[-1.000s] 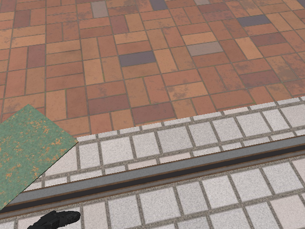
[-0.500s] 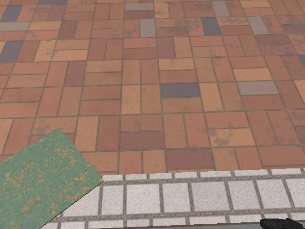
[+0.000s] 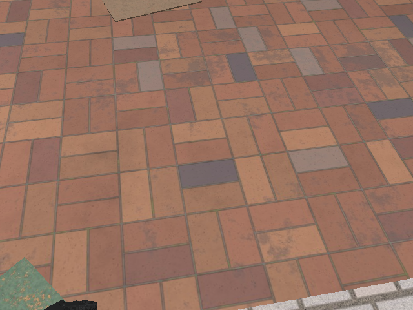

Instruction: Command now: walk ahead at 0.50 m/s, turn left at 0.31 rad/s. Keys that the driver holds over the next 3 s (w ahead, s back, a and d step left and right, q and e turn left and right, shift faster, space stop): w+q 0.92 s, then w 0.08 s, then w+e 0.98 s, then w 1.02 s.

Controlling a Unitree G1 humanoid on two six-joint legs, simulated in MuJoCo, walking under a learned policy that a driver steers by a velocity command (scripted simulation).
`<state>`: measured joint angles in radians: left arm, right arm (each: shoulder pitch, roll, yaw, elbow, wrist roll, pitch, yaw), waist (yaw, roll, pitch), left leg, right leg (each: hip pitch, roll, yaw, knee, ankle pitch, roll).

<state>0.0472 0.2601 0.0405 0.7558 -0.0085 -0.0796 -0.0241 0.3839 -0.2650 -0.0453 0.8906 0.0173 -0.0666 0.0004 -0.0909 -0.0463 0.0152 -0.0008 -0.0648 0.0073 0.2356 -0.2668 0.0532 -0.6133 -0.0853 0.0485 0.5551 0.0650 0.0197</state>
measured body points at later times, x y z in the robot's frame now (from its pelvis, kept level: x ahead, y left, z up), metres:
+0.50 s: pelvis +0.26 -0.01 +0.00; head +0.28 +0.01 +0.44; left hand +0.22 +0.28 -0.14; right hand +0.51 -0.20 -0.10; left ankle +0.39 +0.18 -0.70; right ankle +0.20 -0.15 -0.74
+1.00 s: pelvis +0.51 +0.13 +0.00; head +0.52 +0.16 +0.45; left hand +0.57 +0.46 -0.09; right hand +0.71 -0.09 -0.10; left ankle +0.40 +0.16 -0.74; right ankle +0.77 +0.09 -0.69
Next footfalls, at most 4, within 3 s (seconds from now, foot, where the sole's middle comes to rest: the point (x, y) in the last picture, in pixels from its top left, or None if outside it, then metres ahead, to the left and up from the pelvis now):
0.10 right None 0.24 -0.14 -0.78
0.60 left None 0.44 0.18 -0.78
1.12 right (147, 224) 0.80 0.15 -0.78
1.60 left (63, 199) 0.93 0.47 -0.78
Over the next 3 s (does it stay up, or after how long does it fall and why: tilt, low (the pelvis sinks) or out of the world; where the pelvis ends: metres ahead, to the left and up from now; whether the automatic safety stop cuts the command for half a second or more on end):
stays up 1.57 0.40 0.00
